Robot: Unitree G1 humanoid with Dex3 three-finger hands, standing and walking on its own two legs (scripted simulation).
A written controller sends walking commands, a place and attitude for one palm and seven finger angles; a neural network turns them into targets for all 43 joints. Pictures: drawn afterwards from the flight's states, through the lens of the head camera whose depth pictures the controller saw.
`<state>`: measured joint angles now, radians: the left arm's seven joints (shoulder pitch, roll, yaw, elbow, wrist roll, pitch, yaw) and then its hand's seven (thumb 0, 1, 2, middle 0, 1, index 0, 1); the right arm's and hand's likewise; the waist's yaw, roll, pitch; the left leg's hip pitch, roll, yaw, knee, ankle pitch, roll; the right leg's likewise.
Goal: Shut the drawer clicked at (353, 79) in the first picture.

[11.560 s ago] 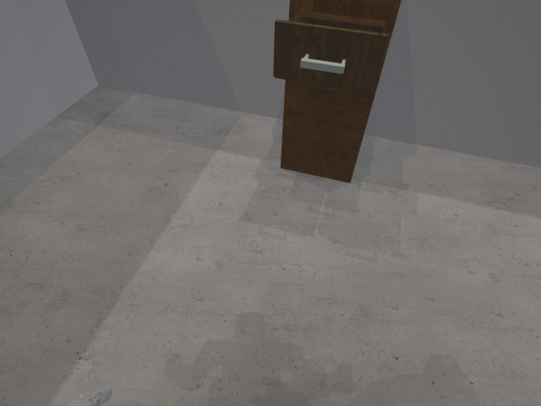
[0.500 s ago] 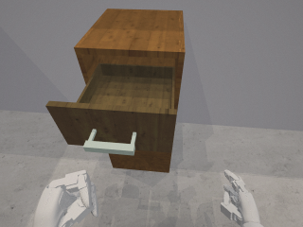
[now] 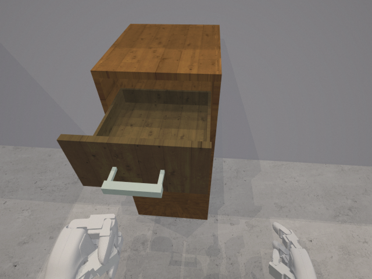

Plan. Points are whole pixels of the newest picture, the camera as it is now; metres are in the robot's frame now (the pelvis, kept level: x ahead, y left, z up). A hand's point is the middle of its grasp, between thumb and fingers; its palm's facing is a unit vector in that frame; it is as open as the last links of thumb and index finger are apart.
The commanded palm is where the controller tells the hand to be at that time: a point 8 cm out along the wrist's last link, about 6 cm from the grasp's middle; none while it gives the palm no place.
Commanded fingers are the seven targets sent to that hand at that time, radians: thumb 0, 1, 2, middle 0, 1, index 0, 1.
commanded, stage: raise the hand and make a fist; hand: left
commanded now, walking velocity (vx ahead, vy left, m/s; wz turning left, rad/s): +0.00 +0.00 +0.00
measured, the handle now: (135, 181) +0.33 +0.15 +0.04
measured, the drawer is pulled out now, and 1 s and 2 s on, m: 0.27 0.27 0.27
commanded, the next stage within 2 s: bring the fist close to the handle in 0.18 s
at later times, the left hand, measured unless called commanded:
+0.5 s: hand (122, 248) +0.15 +0.12 +0.12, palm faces +0.02 -1.00 -0.05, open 3.2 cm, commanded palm +0.11 +0.16 +0.12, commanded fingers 0.00 0.90 0.90 -1.40 -1.60 -1.40 -1.60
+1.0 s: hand (134, 241) +0.18 +0.11 +0.07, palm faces -0.04 -1.00 -0.03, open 3.2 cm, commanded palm +0.15 +0.17 +0.07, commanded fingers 0.00 0.90 0.90 -1.40 -1.60 -1.40 -1.60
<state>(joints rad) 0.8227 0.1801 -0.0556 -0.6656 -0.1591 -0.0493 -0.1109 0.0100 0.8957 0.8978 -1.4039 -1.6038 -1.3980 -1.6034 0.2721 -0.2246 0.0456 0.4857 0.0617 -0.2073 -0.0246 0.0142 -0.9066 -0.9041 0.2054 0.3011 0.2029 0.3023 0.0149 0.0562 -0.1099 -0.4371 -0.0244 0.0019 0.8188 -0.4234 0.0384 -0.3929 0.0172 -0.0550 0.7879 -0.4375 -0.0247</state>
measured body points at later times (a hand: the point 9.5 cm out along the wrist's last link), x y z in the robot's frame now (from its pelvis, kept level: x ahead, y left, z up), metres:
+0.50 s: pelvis +0.00 -0.03 +0.00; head -0.01 -0.05 +0.45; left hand +0.15 +0.17 +0.12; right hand +0.20 -0.24 -0.05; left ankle +0.00 +0.09 -0.71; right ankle -0.01 -0.10 -0.71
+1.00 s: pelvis +0.00 -0.02 -0.01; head +0.02 -0.04 +0.44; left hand +0.18 +0.16 +0.08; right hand +0.18 -0.25 -0.08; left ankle +0.00 +0.09 -0.71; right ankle -0.01 -0.10 -0.71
